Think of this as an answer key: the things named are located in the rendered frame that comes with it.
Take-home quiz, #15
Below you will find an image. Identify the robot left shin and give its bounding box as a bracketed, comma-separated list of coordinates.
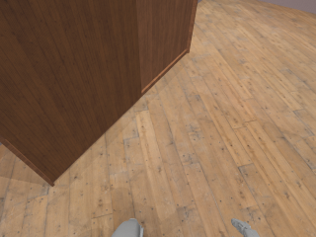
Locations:
[128, 218, 138, 222]

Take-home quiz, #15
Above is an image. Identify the robot right hand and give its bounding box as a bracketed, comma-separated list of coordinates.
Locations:
[231, 218, 260, 237]

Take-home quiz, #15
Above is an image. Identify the wardrobe door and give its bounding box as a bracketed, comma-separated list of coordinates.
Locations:
[136, 0, 194, 90]
[0, 0, 142, 181]

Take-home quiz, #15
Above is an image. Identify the robot left thigh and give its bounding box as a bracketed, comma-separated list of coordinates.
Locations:
[111, 220, 144, 237]

